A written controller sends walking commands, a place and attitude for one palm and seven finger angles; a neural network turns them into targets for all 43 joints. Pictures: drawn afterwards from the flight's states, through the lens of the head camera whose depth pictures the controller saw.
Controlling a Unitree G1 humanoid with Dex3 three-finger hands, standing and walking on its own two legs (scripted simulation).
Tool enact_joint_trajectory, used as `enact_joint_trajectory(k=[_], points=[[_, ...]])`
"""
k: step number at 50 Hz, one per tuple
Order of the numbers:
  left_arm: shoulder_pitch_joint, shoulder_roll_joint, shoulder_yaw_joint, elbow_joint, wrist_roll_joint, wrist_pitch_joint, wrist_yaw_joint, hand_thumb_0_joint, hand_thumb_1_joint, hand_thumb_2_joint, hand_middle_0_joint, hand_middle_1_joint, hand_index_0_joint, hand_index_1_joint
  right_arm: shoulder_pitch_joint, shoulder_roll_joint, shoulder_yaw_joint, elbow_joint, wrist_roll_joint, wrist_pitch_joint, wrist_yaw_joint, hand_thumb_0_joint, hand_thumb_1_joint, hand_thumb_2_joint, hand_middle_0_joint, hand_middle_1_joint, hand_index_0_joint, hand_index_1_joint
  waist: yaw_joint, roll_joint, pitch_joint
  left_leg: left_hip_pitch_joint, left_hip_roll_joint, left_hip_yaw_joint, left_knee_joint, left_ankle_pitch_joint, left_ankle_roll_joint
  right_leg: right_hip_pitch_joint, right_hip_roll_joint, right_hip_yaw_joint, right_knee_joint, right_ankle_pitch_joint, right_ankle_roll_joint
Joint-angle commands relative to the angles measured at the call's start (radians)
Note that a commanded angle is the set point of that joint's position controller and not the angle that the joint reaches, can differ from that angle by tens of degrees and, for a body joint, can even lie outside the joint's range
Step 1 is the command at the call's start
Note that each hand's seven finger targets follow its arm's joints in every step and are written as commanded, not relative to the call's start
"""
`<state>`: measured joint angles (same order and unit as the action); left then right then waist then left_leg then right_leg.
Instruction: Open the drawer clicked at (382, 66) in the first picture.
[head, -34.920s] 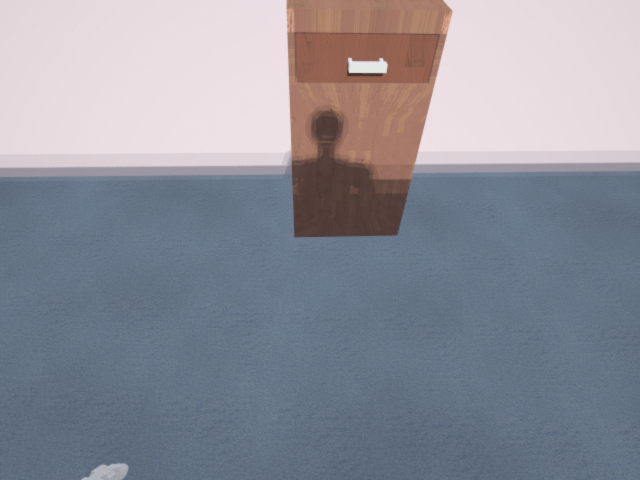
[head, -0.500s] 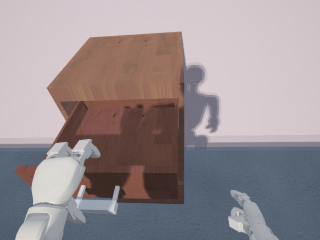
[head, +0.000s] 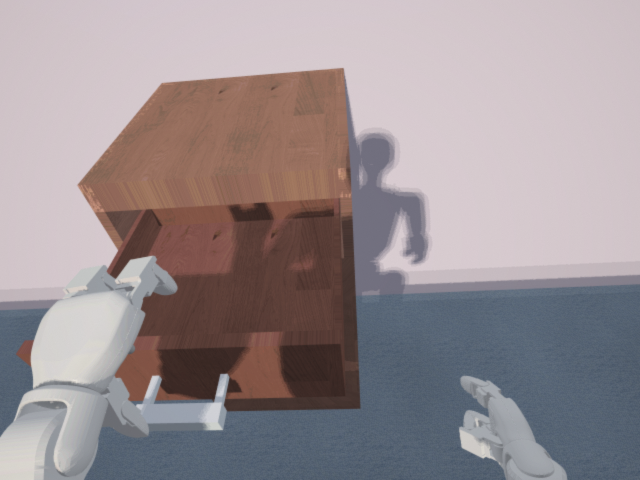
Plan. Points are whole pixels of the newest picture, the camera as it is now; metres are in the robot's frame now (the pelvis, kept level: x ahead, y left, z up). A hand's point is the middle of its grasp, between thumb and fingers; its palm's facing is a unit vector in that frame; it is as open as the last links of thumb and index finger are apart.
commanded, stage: draw the hand back to the body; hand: left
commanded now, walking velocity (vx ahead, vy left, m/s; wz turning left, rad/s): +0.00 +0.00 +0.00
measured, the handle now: (184, 399) +0.20 +0.23 +0.00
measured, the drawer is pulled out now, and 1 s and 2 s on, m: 0.28 0.28 0.28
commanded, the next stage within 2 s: step back with the hand held close in 1.56 s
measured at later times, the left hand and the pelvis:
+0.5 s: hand (103, 366) +0.17 +0.25 +0.14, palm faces +0.13 -0.09 -0.99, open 13.8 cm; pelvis -0.01 +0.00 +0.00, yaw +1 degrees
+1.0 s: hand (113, 325) +0.19 +0.24 +0.18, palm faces +0.40 -0.84 -0.37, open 11.8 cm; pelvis +0.01 +0.00 +0.00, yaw +2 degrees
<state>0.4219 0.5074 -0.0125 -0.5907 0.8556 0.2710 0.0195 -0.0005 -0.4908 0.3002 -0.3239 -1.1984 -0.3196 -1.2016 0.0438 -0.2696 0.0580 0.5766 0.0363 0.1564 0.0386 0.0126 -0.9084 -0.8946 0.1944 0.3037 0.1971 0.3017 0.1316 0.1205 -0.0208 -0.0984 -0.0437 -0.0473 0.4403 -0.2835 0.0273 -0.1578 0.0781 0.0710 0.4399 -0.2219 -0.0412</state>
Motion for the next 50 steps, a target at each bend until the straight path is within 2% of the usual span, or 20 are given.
enact_joint_trajectory(k=[1,5,6,8,9,10,13,14,19,20,28,29,30,31,32,34,35,39,45,50], points=[[-0.128,0.175,0.157,-0.185,0.015,-0.013,0.034,0.0,-0.5,0.3,-0.3,-1.2,-0.3,-1.2,-0.226,-0.077,-0.035,-0.187,0.005,-0.058,-0.009,0.0,-0.9,-0.9,0.2,0.3,0.2,0.3,-0.006,-0.069,-0.085,-0.064,0.037,0.011,-0.053,0.249,-0.003,0.09,-0.055,0.029,-0.065,0.139,0.007],[-0.122,0.16,0.137,-0.212,0.012,-0.025,0.03,0.0,-0.5,0.3,-0.3,-1.2,-0.3,-1.2,-0.203,-0.075,-0.025,-0.201,-0.001,-0.073,-0.018,0.0,-0.9,-0.9,0.2,0.3,0.2,0.3,-0.005,-0.071,-0.118,-0.053,0.035,0.015,-0.042,0.239,0.002,0.089,-0.067,0.006,-0.068,0.118,0.014],[-0.117,0.195,0.172,-0.169,0.009,-0.033,0.031,0.0,-0.5,0.3,-0.3,-1.2,-0.3,-1.2,-0.208,-0.079,-0.031,-0.182,-0.001,-0.072,-0.026,0.0,-0.9,-0.9,0.2,0.3,0.2,0.3,-0.01,-0.074,-0.063,-0.063,0.036,0.011,-0.051,0.222,-0.001,0.063,-0.058,0.021,-0.081,0.094,0.01],[-0.123,0.209,0.187,-0.155,0.022,-0.042,0.035,0.0,-0.5,0.3,-0.3,-1.2,-0.3,-1.2,-0.199,-0.081,-0.028,-0.182,-0.004,-0.074,-0.031,0.0,-0.9,-0.9,0.2,0.3,0.2,0.3,-0.003,-0.093,-0.063,-0.065,0.033,0.013,-0.051,0.216,0.0,0.061,-0.061,0.02,-0.084,0.082,0.013],[-0.118,0.204,0.196,-0.165,0.013,-0.037,0.038,0.0,-0.5,0.3,-0.3,-1.2,-0.3,-1.2,-0.227,-0.083,-0.024,-0.187,0.001,-0.078,-0.03,0.0,-0.9,-0.9,0.2,0.3,0.2,0.3,-0.003,-0.049,-0.063,-0.063,0.037,0.002,-0.051,0.195,-0.002,0.057,-0.053,0.036,-0.088,0.062,0.006],[-0.142,0.198,0.186,-0.174,0.024,-0.044,0.038,0.0,-0.5,0.3,-0.3,-1.2,-0.3,-1.2,-0.196,-0.073,-0.023,-0.184,-0.006,-0.079,-0.029,0.0,-0.9,-0.9,0.2,0.3,0.2,0.3,0.001,-0.066,-0.096,-0.06,0.032,0.013,-0.045,0.211,0.001,0.074,-0.066,0.012,-0.078,0.071,0.01],[-0.106,0.225,0.226,-0.131,0.007,-0.058,0.042,0.0,-0.5,0.3,-0.3,-1.2,-0.3,-1.2,-0.193,-0.079,-0.03,-0.173,-0.005,-0.081,-0.038,0.0,-0.9,-0.9,0.2,0.3,0.2,0.3,0.001,-0.096,-0.081,-0.062,0.024,0.015,-0.045,0.209,0.0,0.073,-0.065,0.028,-0.085,0.084,0.015],[-0.083,0.216,0.236,-0.137,-0.011,-0.053,0.042,0.0,-0.5,0.3,-0.3,-1.2,-0.3,-1.2,-0.218,-0.081,-0.028,-0.18,0.002,-0.087,-0.036,0.0,-0.9,-0.9,0.2,0.3,0.2,0.3,-0.001,-0.053,-0.075,-0.063,0.028,0.001,-0.045,0.191,-0.003,0.067,-0.057,0.044,-0.092,0.069,0.008],[-0.094,0.2,0.222,-0.14,-0.033,-0.066,0.027,0.0,-0.5,0.3,-0.3,-1.2,-0.3,-1.2,-0.213,-0.083,-0.034,-0.179,0.003,-0.1,-0.042,0.0,-0.9,-0.9,0.2,0.3,0.2,0.3,-0.013,-0.052,-0.048,-0.062,0.028,0.003,-0.05,0.177,-0.001,0.038,-0.057,0.028,-0.098,0.047,0.01],[-0.117,0.215,0.222,-0.153,-0.02,-0.074,0.024,0.0,-0.5,0.3,-0.3,-1.2,-0.3,-1.2,-0.184,-0.08,-0.032,-0.178,-0.004,-0.104,-0.042,0.0,-0.9,-0.9,0.2,0.3,0.2,0.3,-0.006,-0.063,-0.085,-0.061,0.023,0.011,-0.043,0.191,0.001,0.06,-0.071,0.006,-0.087,0.056,0.015],[-0.09,0.246,0.262,-0.125,-0.015,-0.109,0.037,0.0,-0.5,0.3,-0.3,-1.2,-0.3,-1.2,-0.172,-0.087,-0.04,-0.172,-0.011,-0.106,-0.059,0.0,-0.9,-0.9,0.2,0.3,0.2,0.3,-0.001,-0.072,-0.058,-0.063,0.022,0.008,-0.047,0.181,-0.001,0.041,-0.07,0.007,-0.094,0.038,0.013],[-0.195,-0.083,0.274,-0.252,-0.771,-0.246,0.053,0.0,-0.465,0.315,-0.298,-1.178,-0.298,-1.178,-0.133,0.001,-0.037,-0.247,-0.01,-0.193,-0.074,0.0,-0.9,-0.9,0.2,0.3,0.2,0.3,-0.087,-0.105,0.035,0.008,0.04,-0.002,-0.027,0.104,0.021,-0.027,-0.052,-0.026,-0.141,0.026,0.001],[0.014,0.006,0.354,-0.021,-0.795,-0.298,0.081,0.0,-0.43,0.33,-0.295,-1.155,-0.295,-1.155,-0.075,-0.013,-0.034,-0.179,-0.027,-0.245,-0.088,0.0,-0.9,-0.9,0.2,0.3,0.2,0.3,-0.075,-0.217,0.032,-0.005,0.059,-0.007,-0.045,0.062,0.017,0.003,-0.05,-0.043,-0.116,-0.016,0.005],[0.066,-0.026,0.324,-0.043,-0.812,-0.317,0.079,0.0,-0.395,0.345,-0.292,-1.133,-0.292,-1.133,-0.089,-0.02,-0.03,-0.183,-0.023,-0.259,-0.091,0.0,-0.9,-0.9,0.2,0.3,0.2,0.3,-0.067,-0.201,0.049,-0.024,0.061,-0.013,-0.061,0.06,0.015,0.003,-0.051,-0.043,-0.112,-0.016,0.006],[0.053,0.018,0.393,-0.111,-0.868,-0.344,0.082,0.0,-0.36,0.36,-0.29,-1.11,-0.29,-1.11,-0.061,-0.03,-0.043,-0.169,-0.026,-0.256,-0.106,0.0,-0.9,-0.9,0.2,0.3,0.2,0.3,-0.065,-0.225,0.003,-0.016,0.064,-0.006,-0.06,0.1,0.01,0.028,-0.063,-0.055,-0.123,0.008,0.013],[-0.041,0.078,0.445,-0.229,-0.895,-0.404,0.105,0.0,-0.29,0.39,-0.285,-1.065,-0.285,-1.065,-0.056,-0.039,-0.041,-0.162,-0.03,-0.301,-0.123,0.0,-0.9,-0.9,0.2,0.3,0.2,0.3,-0.061,-0.034,-0.08,0.005,0.059,0.008,-0.053,0.124,-0.004,0.063,-0.079,-0.035,-0.105,0.037,0.015],[-0.064,0.049,0.417,-0.281,-0.896,-0.428,0.111,0.0,-0.255,0.405,-0.282,-1.043,-0.282,-1.043,-0.034,-0.025,-0.033,-0.167,-0.038,-0.321,-0.123,0.0,-0.9,-0.9,0.2,0.3,0.2,0.3,-0.06,0.02,-0.111,0.003,0.054,0.002,-0.061,0.138,-0.01,0.082,-0.086,-0.05,-0.094,0.049,0.009],[-0.032,0.004,0.393,-0.225,-0.902,-0.446,0.113,0.0,-0.115,0.465,-0.273,-0.952,-0.273,-0.952,-0.006,-0.026,-0.037,-0.128,-0.039,-0.356,-0.115,0.0,-0.9,-0.9,0.2,0.3,0.2,0.3,-0.07,0.053,-0.012,-0.036,0.062,-0.007,-0.072,0.202,-0.027,0.061,-0.078,-0.067,-0.095,0.102,-0.004],[0.028,-0.04,0.382,-0.121,-0.918,-0.45,0.09,0.0,0.095,0.555,-0.257,-0.817,-0.257,-0.817,-0.002,-0.028,-0.052,-0.106,-0.04,-0.348,-0.103,0.0,-0.9,-0.9,0.2,0.3,0.2,0.3,-0.067,-0.078,0.003,-0.054,0.069,-0.006,-0.068,0.282,-0.024,0.079,-0.078,-0.076,-0.077,0.185,0.0],[0.03,-0.013,0.413,-0.158,-0.924,-0.459,0.087,0.0,0.27,0.63,-0.245,-0.705,-0.245,-0.705,-0.004,-0.032,-0.059,-0.111,-0.034,-0.336,-0.102,0.0,-0.9,-0.9,0.2,0.3,0.2,0.3,-0.064,-0.045,-0.068,-0.04,0.068,-0.002,-0.057,0.324,-0.032,0.109,-0.083,-0.071,-0.064,0.229,0.0]])
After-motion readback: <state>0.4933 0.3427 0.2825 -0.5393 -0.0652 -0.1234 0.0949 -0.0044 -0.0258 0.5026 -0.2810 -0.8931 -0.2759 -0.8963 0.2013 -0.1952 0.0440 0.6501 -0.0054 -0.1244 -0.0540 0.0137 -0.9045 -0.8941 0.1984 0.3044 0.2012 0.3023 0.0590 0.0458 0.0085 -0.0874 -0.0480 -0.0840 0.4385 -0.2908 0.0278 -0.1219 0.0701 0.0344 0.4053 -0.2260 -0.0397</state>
